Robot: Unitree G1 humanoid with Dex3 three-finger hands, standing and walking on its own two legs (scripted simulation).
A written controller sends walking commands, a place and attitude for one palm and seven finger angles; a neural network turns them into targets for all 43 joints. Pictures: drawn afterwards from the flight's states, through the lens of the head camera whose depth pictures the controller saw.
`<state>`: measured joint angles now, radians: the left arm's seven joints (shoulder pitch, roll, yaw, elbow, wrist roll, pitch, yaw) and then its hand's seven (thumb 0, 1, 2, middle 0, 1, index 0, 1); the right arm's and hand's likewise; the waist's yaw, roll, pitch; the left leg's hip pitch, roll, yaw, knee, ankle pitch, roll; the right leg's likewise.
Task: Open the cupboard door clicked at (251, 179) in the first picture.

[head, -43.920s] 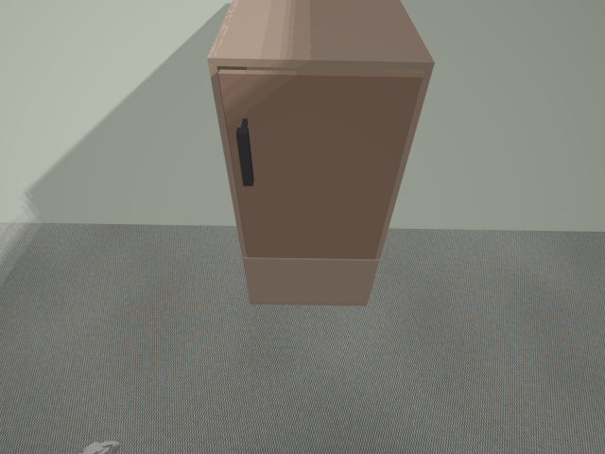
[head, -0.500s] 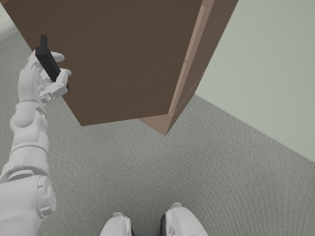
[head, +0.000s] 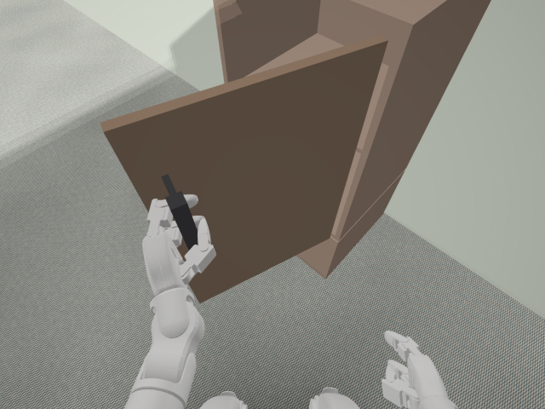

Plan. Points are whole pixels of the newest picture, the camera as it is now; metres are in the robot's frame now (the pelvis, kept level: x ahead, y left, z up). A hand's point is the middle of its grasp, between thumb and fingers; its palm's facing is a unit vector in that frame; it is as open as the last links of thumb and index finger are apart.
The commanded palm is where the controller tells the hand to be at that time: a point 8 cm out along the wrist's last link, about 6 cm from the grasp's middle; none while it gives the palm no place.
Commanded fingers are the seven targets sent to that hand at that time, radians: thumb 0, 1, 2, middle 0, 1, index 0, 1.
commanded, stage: pull the door open along its arc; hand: left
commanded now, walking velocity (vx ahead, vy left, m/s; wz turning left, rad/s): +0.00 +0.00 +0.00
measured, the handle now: (182, 217) +0.38 +0.16 +0.04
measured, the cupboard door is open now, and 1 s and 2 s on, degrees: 71 83 85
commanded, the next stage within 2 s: open thumb and fingers to let go in 0.22 s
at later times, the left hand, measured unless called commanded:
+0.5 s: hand (238, 278) +0.29 +0.07 +0.04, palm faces +0.40 -0.91 -0.04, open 6.6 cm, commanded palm +0.24 +0.12 +0.04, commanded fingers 0.00 0.20 0.60 -0.35 -1.27 -0.35 -1.27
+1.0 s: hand (236, 276) +0.29 +0.07 +0.04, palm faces +0.37 -0.93 +0.00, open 14.3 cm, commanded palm +0.24 +0.12 +0.04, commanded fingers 0.00 -0.50 0.30 -0.19 -0.55 -0.19 -0.55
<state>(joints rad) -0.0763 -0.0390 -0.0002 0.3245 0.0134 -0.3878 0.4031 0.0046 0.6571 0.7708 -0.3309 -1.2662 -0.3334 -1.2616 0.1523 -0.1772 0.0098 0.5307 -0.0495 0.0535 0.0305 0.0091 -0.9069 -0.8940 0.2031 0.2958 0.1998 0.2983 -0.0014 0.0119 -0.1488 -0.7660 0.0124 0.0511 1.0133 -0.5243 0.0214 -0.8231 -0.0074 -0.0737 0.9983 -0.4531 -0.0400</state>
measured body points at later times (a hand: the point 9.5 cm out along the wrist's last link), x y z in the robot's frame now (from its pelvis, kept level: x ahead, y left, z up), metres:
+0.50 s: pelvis -0.01 -0.04 +0.00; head +0.05 -0.06 +0.44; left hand +0.26 +0.11 +0.04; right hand +0.16 -0.26 -0.12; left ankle -0.02 +0.10 -0.67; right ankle +0.02 -0.10 -0.67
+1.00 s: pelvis -0.03 -0.02 +0.00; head +0.03 -0.03 +0.44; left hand +0.26 +0.12 +0.04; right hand +0.15 -0.23 -0.11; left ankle -0.02 +0.10 -0.67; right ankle +0.02 -0.10 -0.67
